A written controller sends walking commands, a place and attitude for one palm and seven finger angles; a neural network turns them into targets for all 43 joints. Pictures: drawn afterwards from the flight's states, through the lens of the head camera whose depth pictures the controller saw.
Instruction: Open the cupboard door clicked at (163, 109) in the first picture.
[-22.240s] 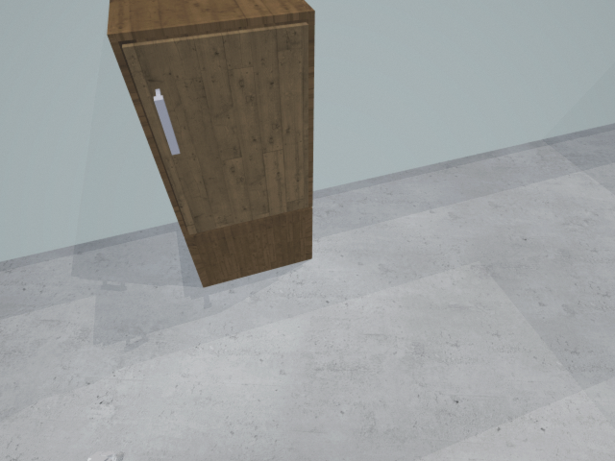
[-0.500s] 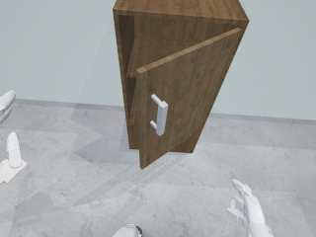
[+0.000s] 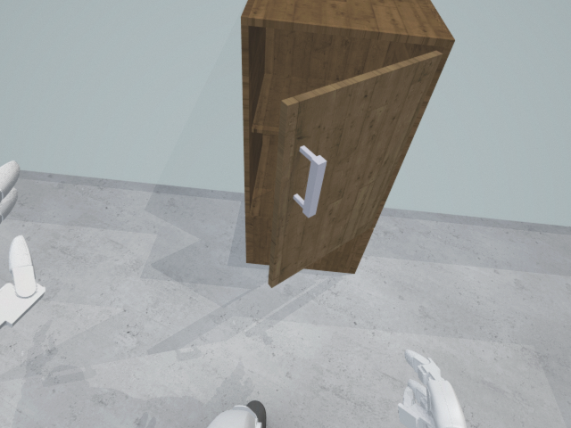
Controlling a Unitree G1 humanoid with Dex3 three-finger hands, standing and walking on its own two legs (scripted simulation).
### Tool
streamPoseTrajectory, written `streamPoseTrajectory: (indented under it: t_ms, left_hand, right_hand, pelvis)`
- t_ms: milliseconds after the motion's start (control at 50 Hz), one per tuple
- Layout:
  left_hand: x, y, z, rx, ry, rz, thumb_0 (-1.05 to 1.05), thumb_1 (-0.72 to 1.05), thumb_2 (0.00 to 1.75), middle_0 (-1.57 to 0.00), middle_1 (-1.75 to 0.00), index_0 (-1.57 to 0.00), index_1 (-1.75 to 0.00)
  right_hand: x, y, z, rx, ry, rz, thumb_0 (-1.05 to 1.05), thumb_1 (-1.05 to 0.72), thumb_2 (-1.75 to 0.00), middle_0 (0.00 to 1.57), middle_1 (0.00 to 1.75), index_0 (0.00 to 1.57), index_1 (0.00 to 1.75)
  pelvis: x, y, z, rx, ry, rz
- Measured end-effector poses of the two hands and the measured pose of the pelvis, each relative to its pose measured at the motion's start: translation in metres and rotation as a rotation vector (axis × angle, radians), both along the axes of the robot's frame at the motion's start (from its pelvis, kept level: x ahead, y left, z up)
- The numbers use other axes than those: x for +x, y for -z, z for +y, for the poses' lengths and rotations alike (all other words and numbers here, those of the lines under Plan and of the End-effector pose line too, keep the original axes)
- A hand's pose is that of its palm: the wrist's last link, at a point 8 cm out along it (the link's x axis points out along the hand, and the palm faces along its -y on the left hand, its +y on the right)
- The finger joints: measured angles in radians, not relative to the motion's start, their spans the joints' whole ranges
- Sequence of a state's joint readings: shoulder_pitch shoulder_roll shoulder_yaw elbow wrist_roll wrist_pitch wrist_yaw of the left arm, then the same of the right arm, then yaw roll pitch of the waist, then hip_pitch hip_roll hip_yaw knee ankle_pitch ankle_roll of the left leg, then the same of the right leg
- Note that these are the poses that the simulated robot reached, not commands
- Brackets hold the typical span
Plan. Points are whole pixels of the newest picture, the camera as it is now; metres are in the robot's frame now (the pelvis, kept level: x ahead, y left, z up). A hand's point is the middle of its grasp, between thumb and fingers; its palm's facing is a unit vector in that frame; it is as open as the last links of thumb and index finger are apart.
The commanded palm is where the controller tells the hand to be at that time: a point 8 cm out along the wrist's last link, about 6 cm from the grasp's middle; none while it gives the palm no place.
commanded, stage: stop stepping back and stand still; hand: left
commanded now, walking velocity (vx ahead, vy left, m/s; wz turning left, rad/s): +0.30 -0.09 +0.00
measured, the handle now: (307, 182) +0.56 +0.00 +0.00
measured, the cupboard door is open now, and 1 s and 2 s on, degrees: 40 40 40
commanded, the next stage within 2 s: let the arm hang, fingers relaxed in 1.08 s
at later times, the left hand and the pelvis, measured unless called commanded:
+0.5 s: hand out of the picture +0.15 +0.30 +0.17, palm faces +0.46 -0.79 -0.41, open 7.4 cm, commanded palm +0.08 +0.33 +0.20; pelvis -0.06 +0.03 +0.01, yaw -1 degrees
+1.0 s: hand out of the picture +0.12 +0.30 +0.17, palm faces +0.38 -0.80 -0.46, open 7.4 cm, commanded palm +0.06 +0.34 +0.20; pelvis -0.09 +0.04 +0.02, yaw -1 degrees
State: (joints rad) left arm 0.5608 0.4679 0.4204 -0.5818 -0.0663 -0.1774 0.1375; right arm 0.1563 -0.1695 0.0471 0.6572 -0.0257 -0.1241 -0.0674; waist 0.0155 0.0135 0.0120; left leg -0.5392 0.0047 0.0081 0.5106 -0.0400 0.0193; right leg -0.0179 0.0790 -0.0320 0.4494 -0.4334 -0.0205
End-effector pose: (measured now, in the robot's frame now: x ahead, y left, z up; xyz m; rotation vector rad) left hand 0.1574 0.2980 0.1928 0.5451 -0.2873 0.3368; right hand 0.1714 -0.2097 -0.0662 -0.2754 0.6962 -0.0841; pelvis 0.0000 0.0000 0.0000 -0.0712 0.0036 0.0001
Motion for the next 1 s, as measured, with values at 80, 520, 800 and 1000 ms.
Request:
streamPoseTrajectory:
  t_ms: [80,520,800,1000]
  left_hand:
    - [-0.006,0.004,0.011,-0.034,-0.015,-0.055,0.01,0.89,0.90,-0.21,-0.30,-0.21,-0.30]
    - [-0.049,0.002,0.030,-0.028,-0.058,0.003,0.02,0.90,0.90,-0.20,-0.30,-0.20,-0.30]
    - [-0.084,0.001,0.045,-0.036,-0.122,0.028,0.01,0.89,0.90,-0.21,-0.30,-0.21,-0.30]
    - [-0.080,0.003,0.037,-0.024,-0.030,0.067,0.02,0.89,0.90,-0.21,-0.30,-0.21,-0.30]
  right_hand:
    - [-0.021,0.004,-0.006,-0.013,0.065,-0.017,0.01,-0.90,-0.90,0.21,0.30,0.21,0.30]
    - [-0.079,-0.011,0.017,0.035,0.057,-0.075,0.02,-0.91,-0.90,0.20,0.29,0.21,0.30]
    - [-0.123,0.004,0.002,-0.008,0.104,0.057,0.01,-0.90,-0.90,0.20,0.30,0.21,0.30]
    - [-0.121,-0.016,0.016,0.001,0.100,-0.019,0.02,-0.91,-0.90,0.20,0.29,0.21,0.30]
  pelvis:
    - [0.000,0.009,0.005,0.008,-0.007,-0.057]
    - [-0.064,-0.007,0.026,0.083,0.014,-0.038]
    - [-0.078,-0.016,0.036,0.054,0.008,-0.034]
    - [-0.087,-0.021,0.042,0.054,0.020,-0.017]
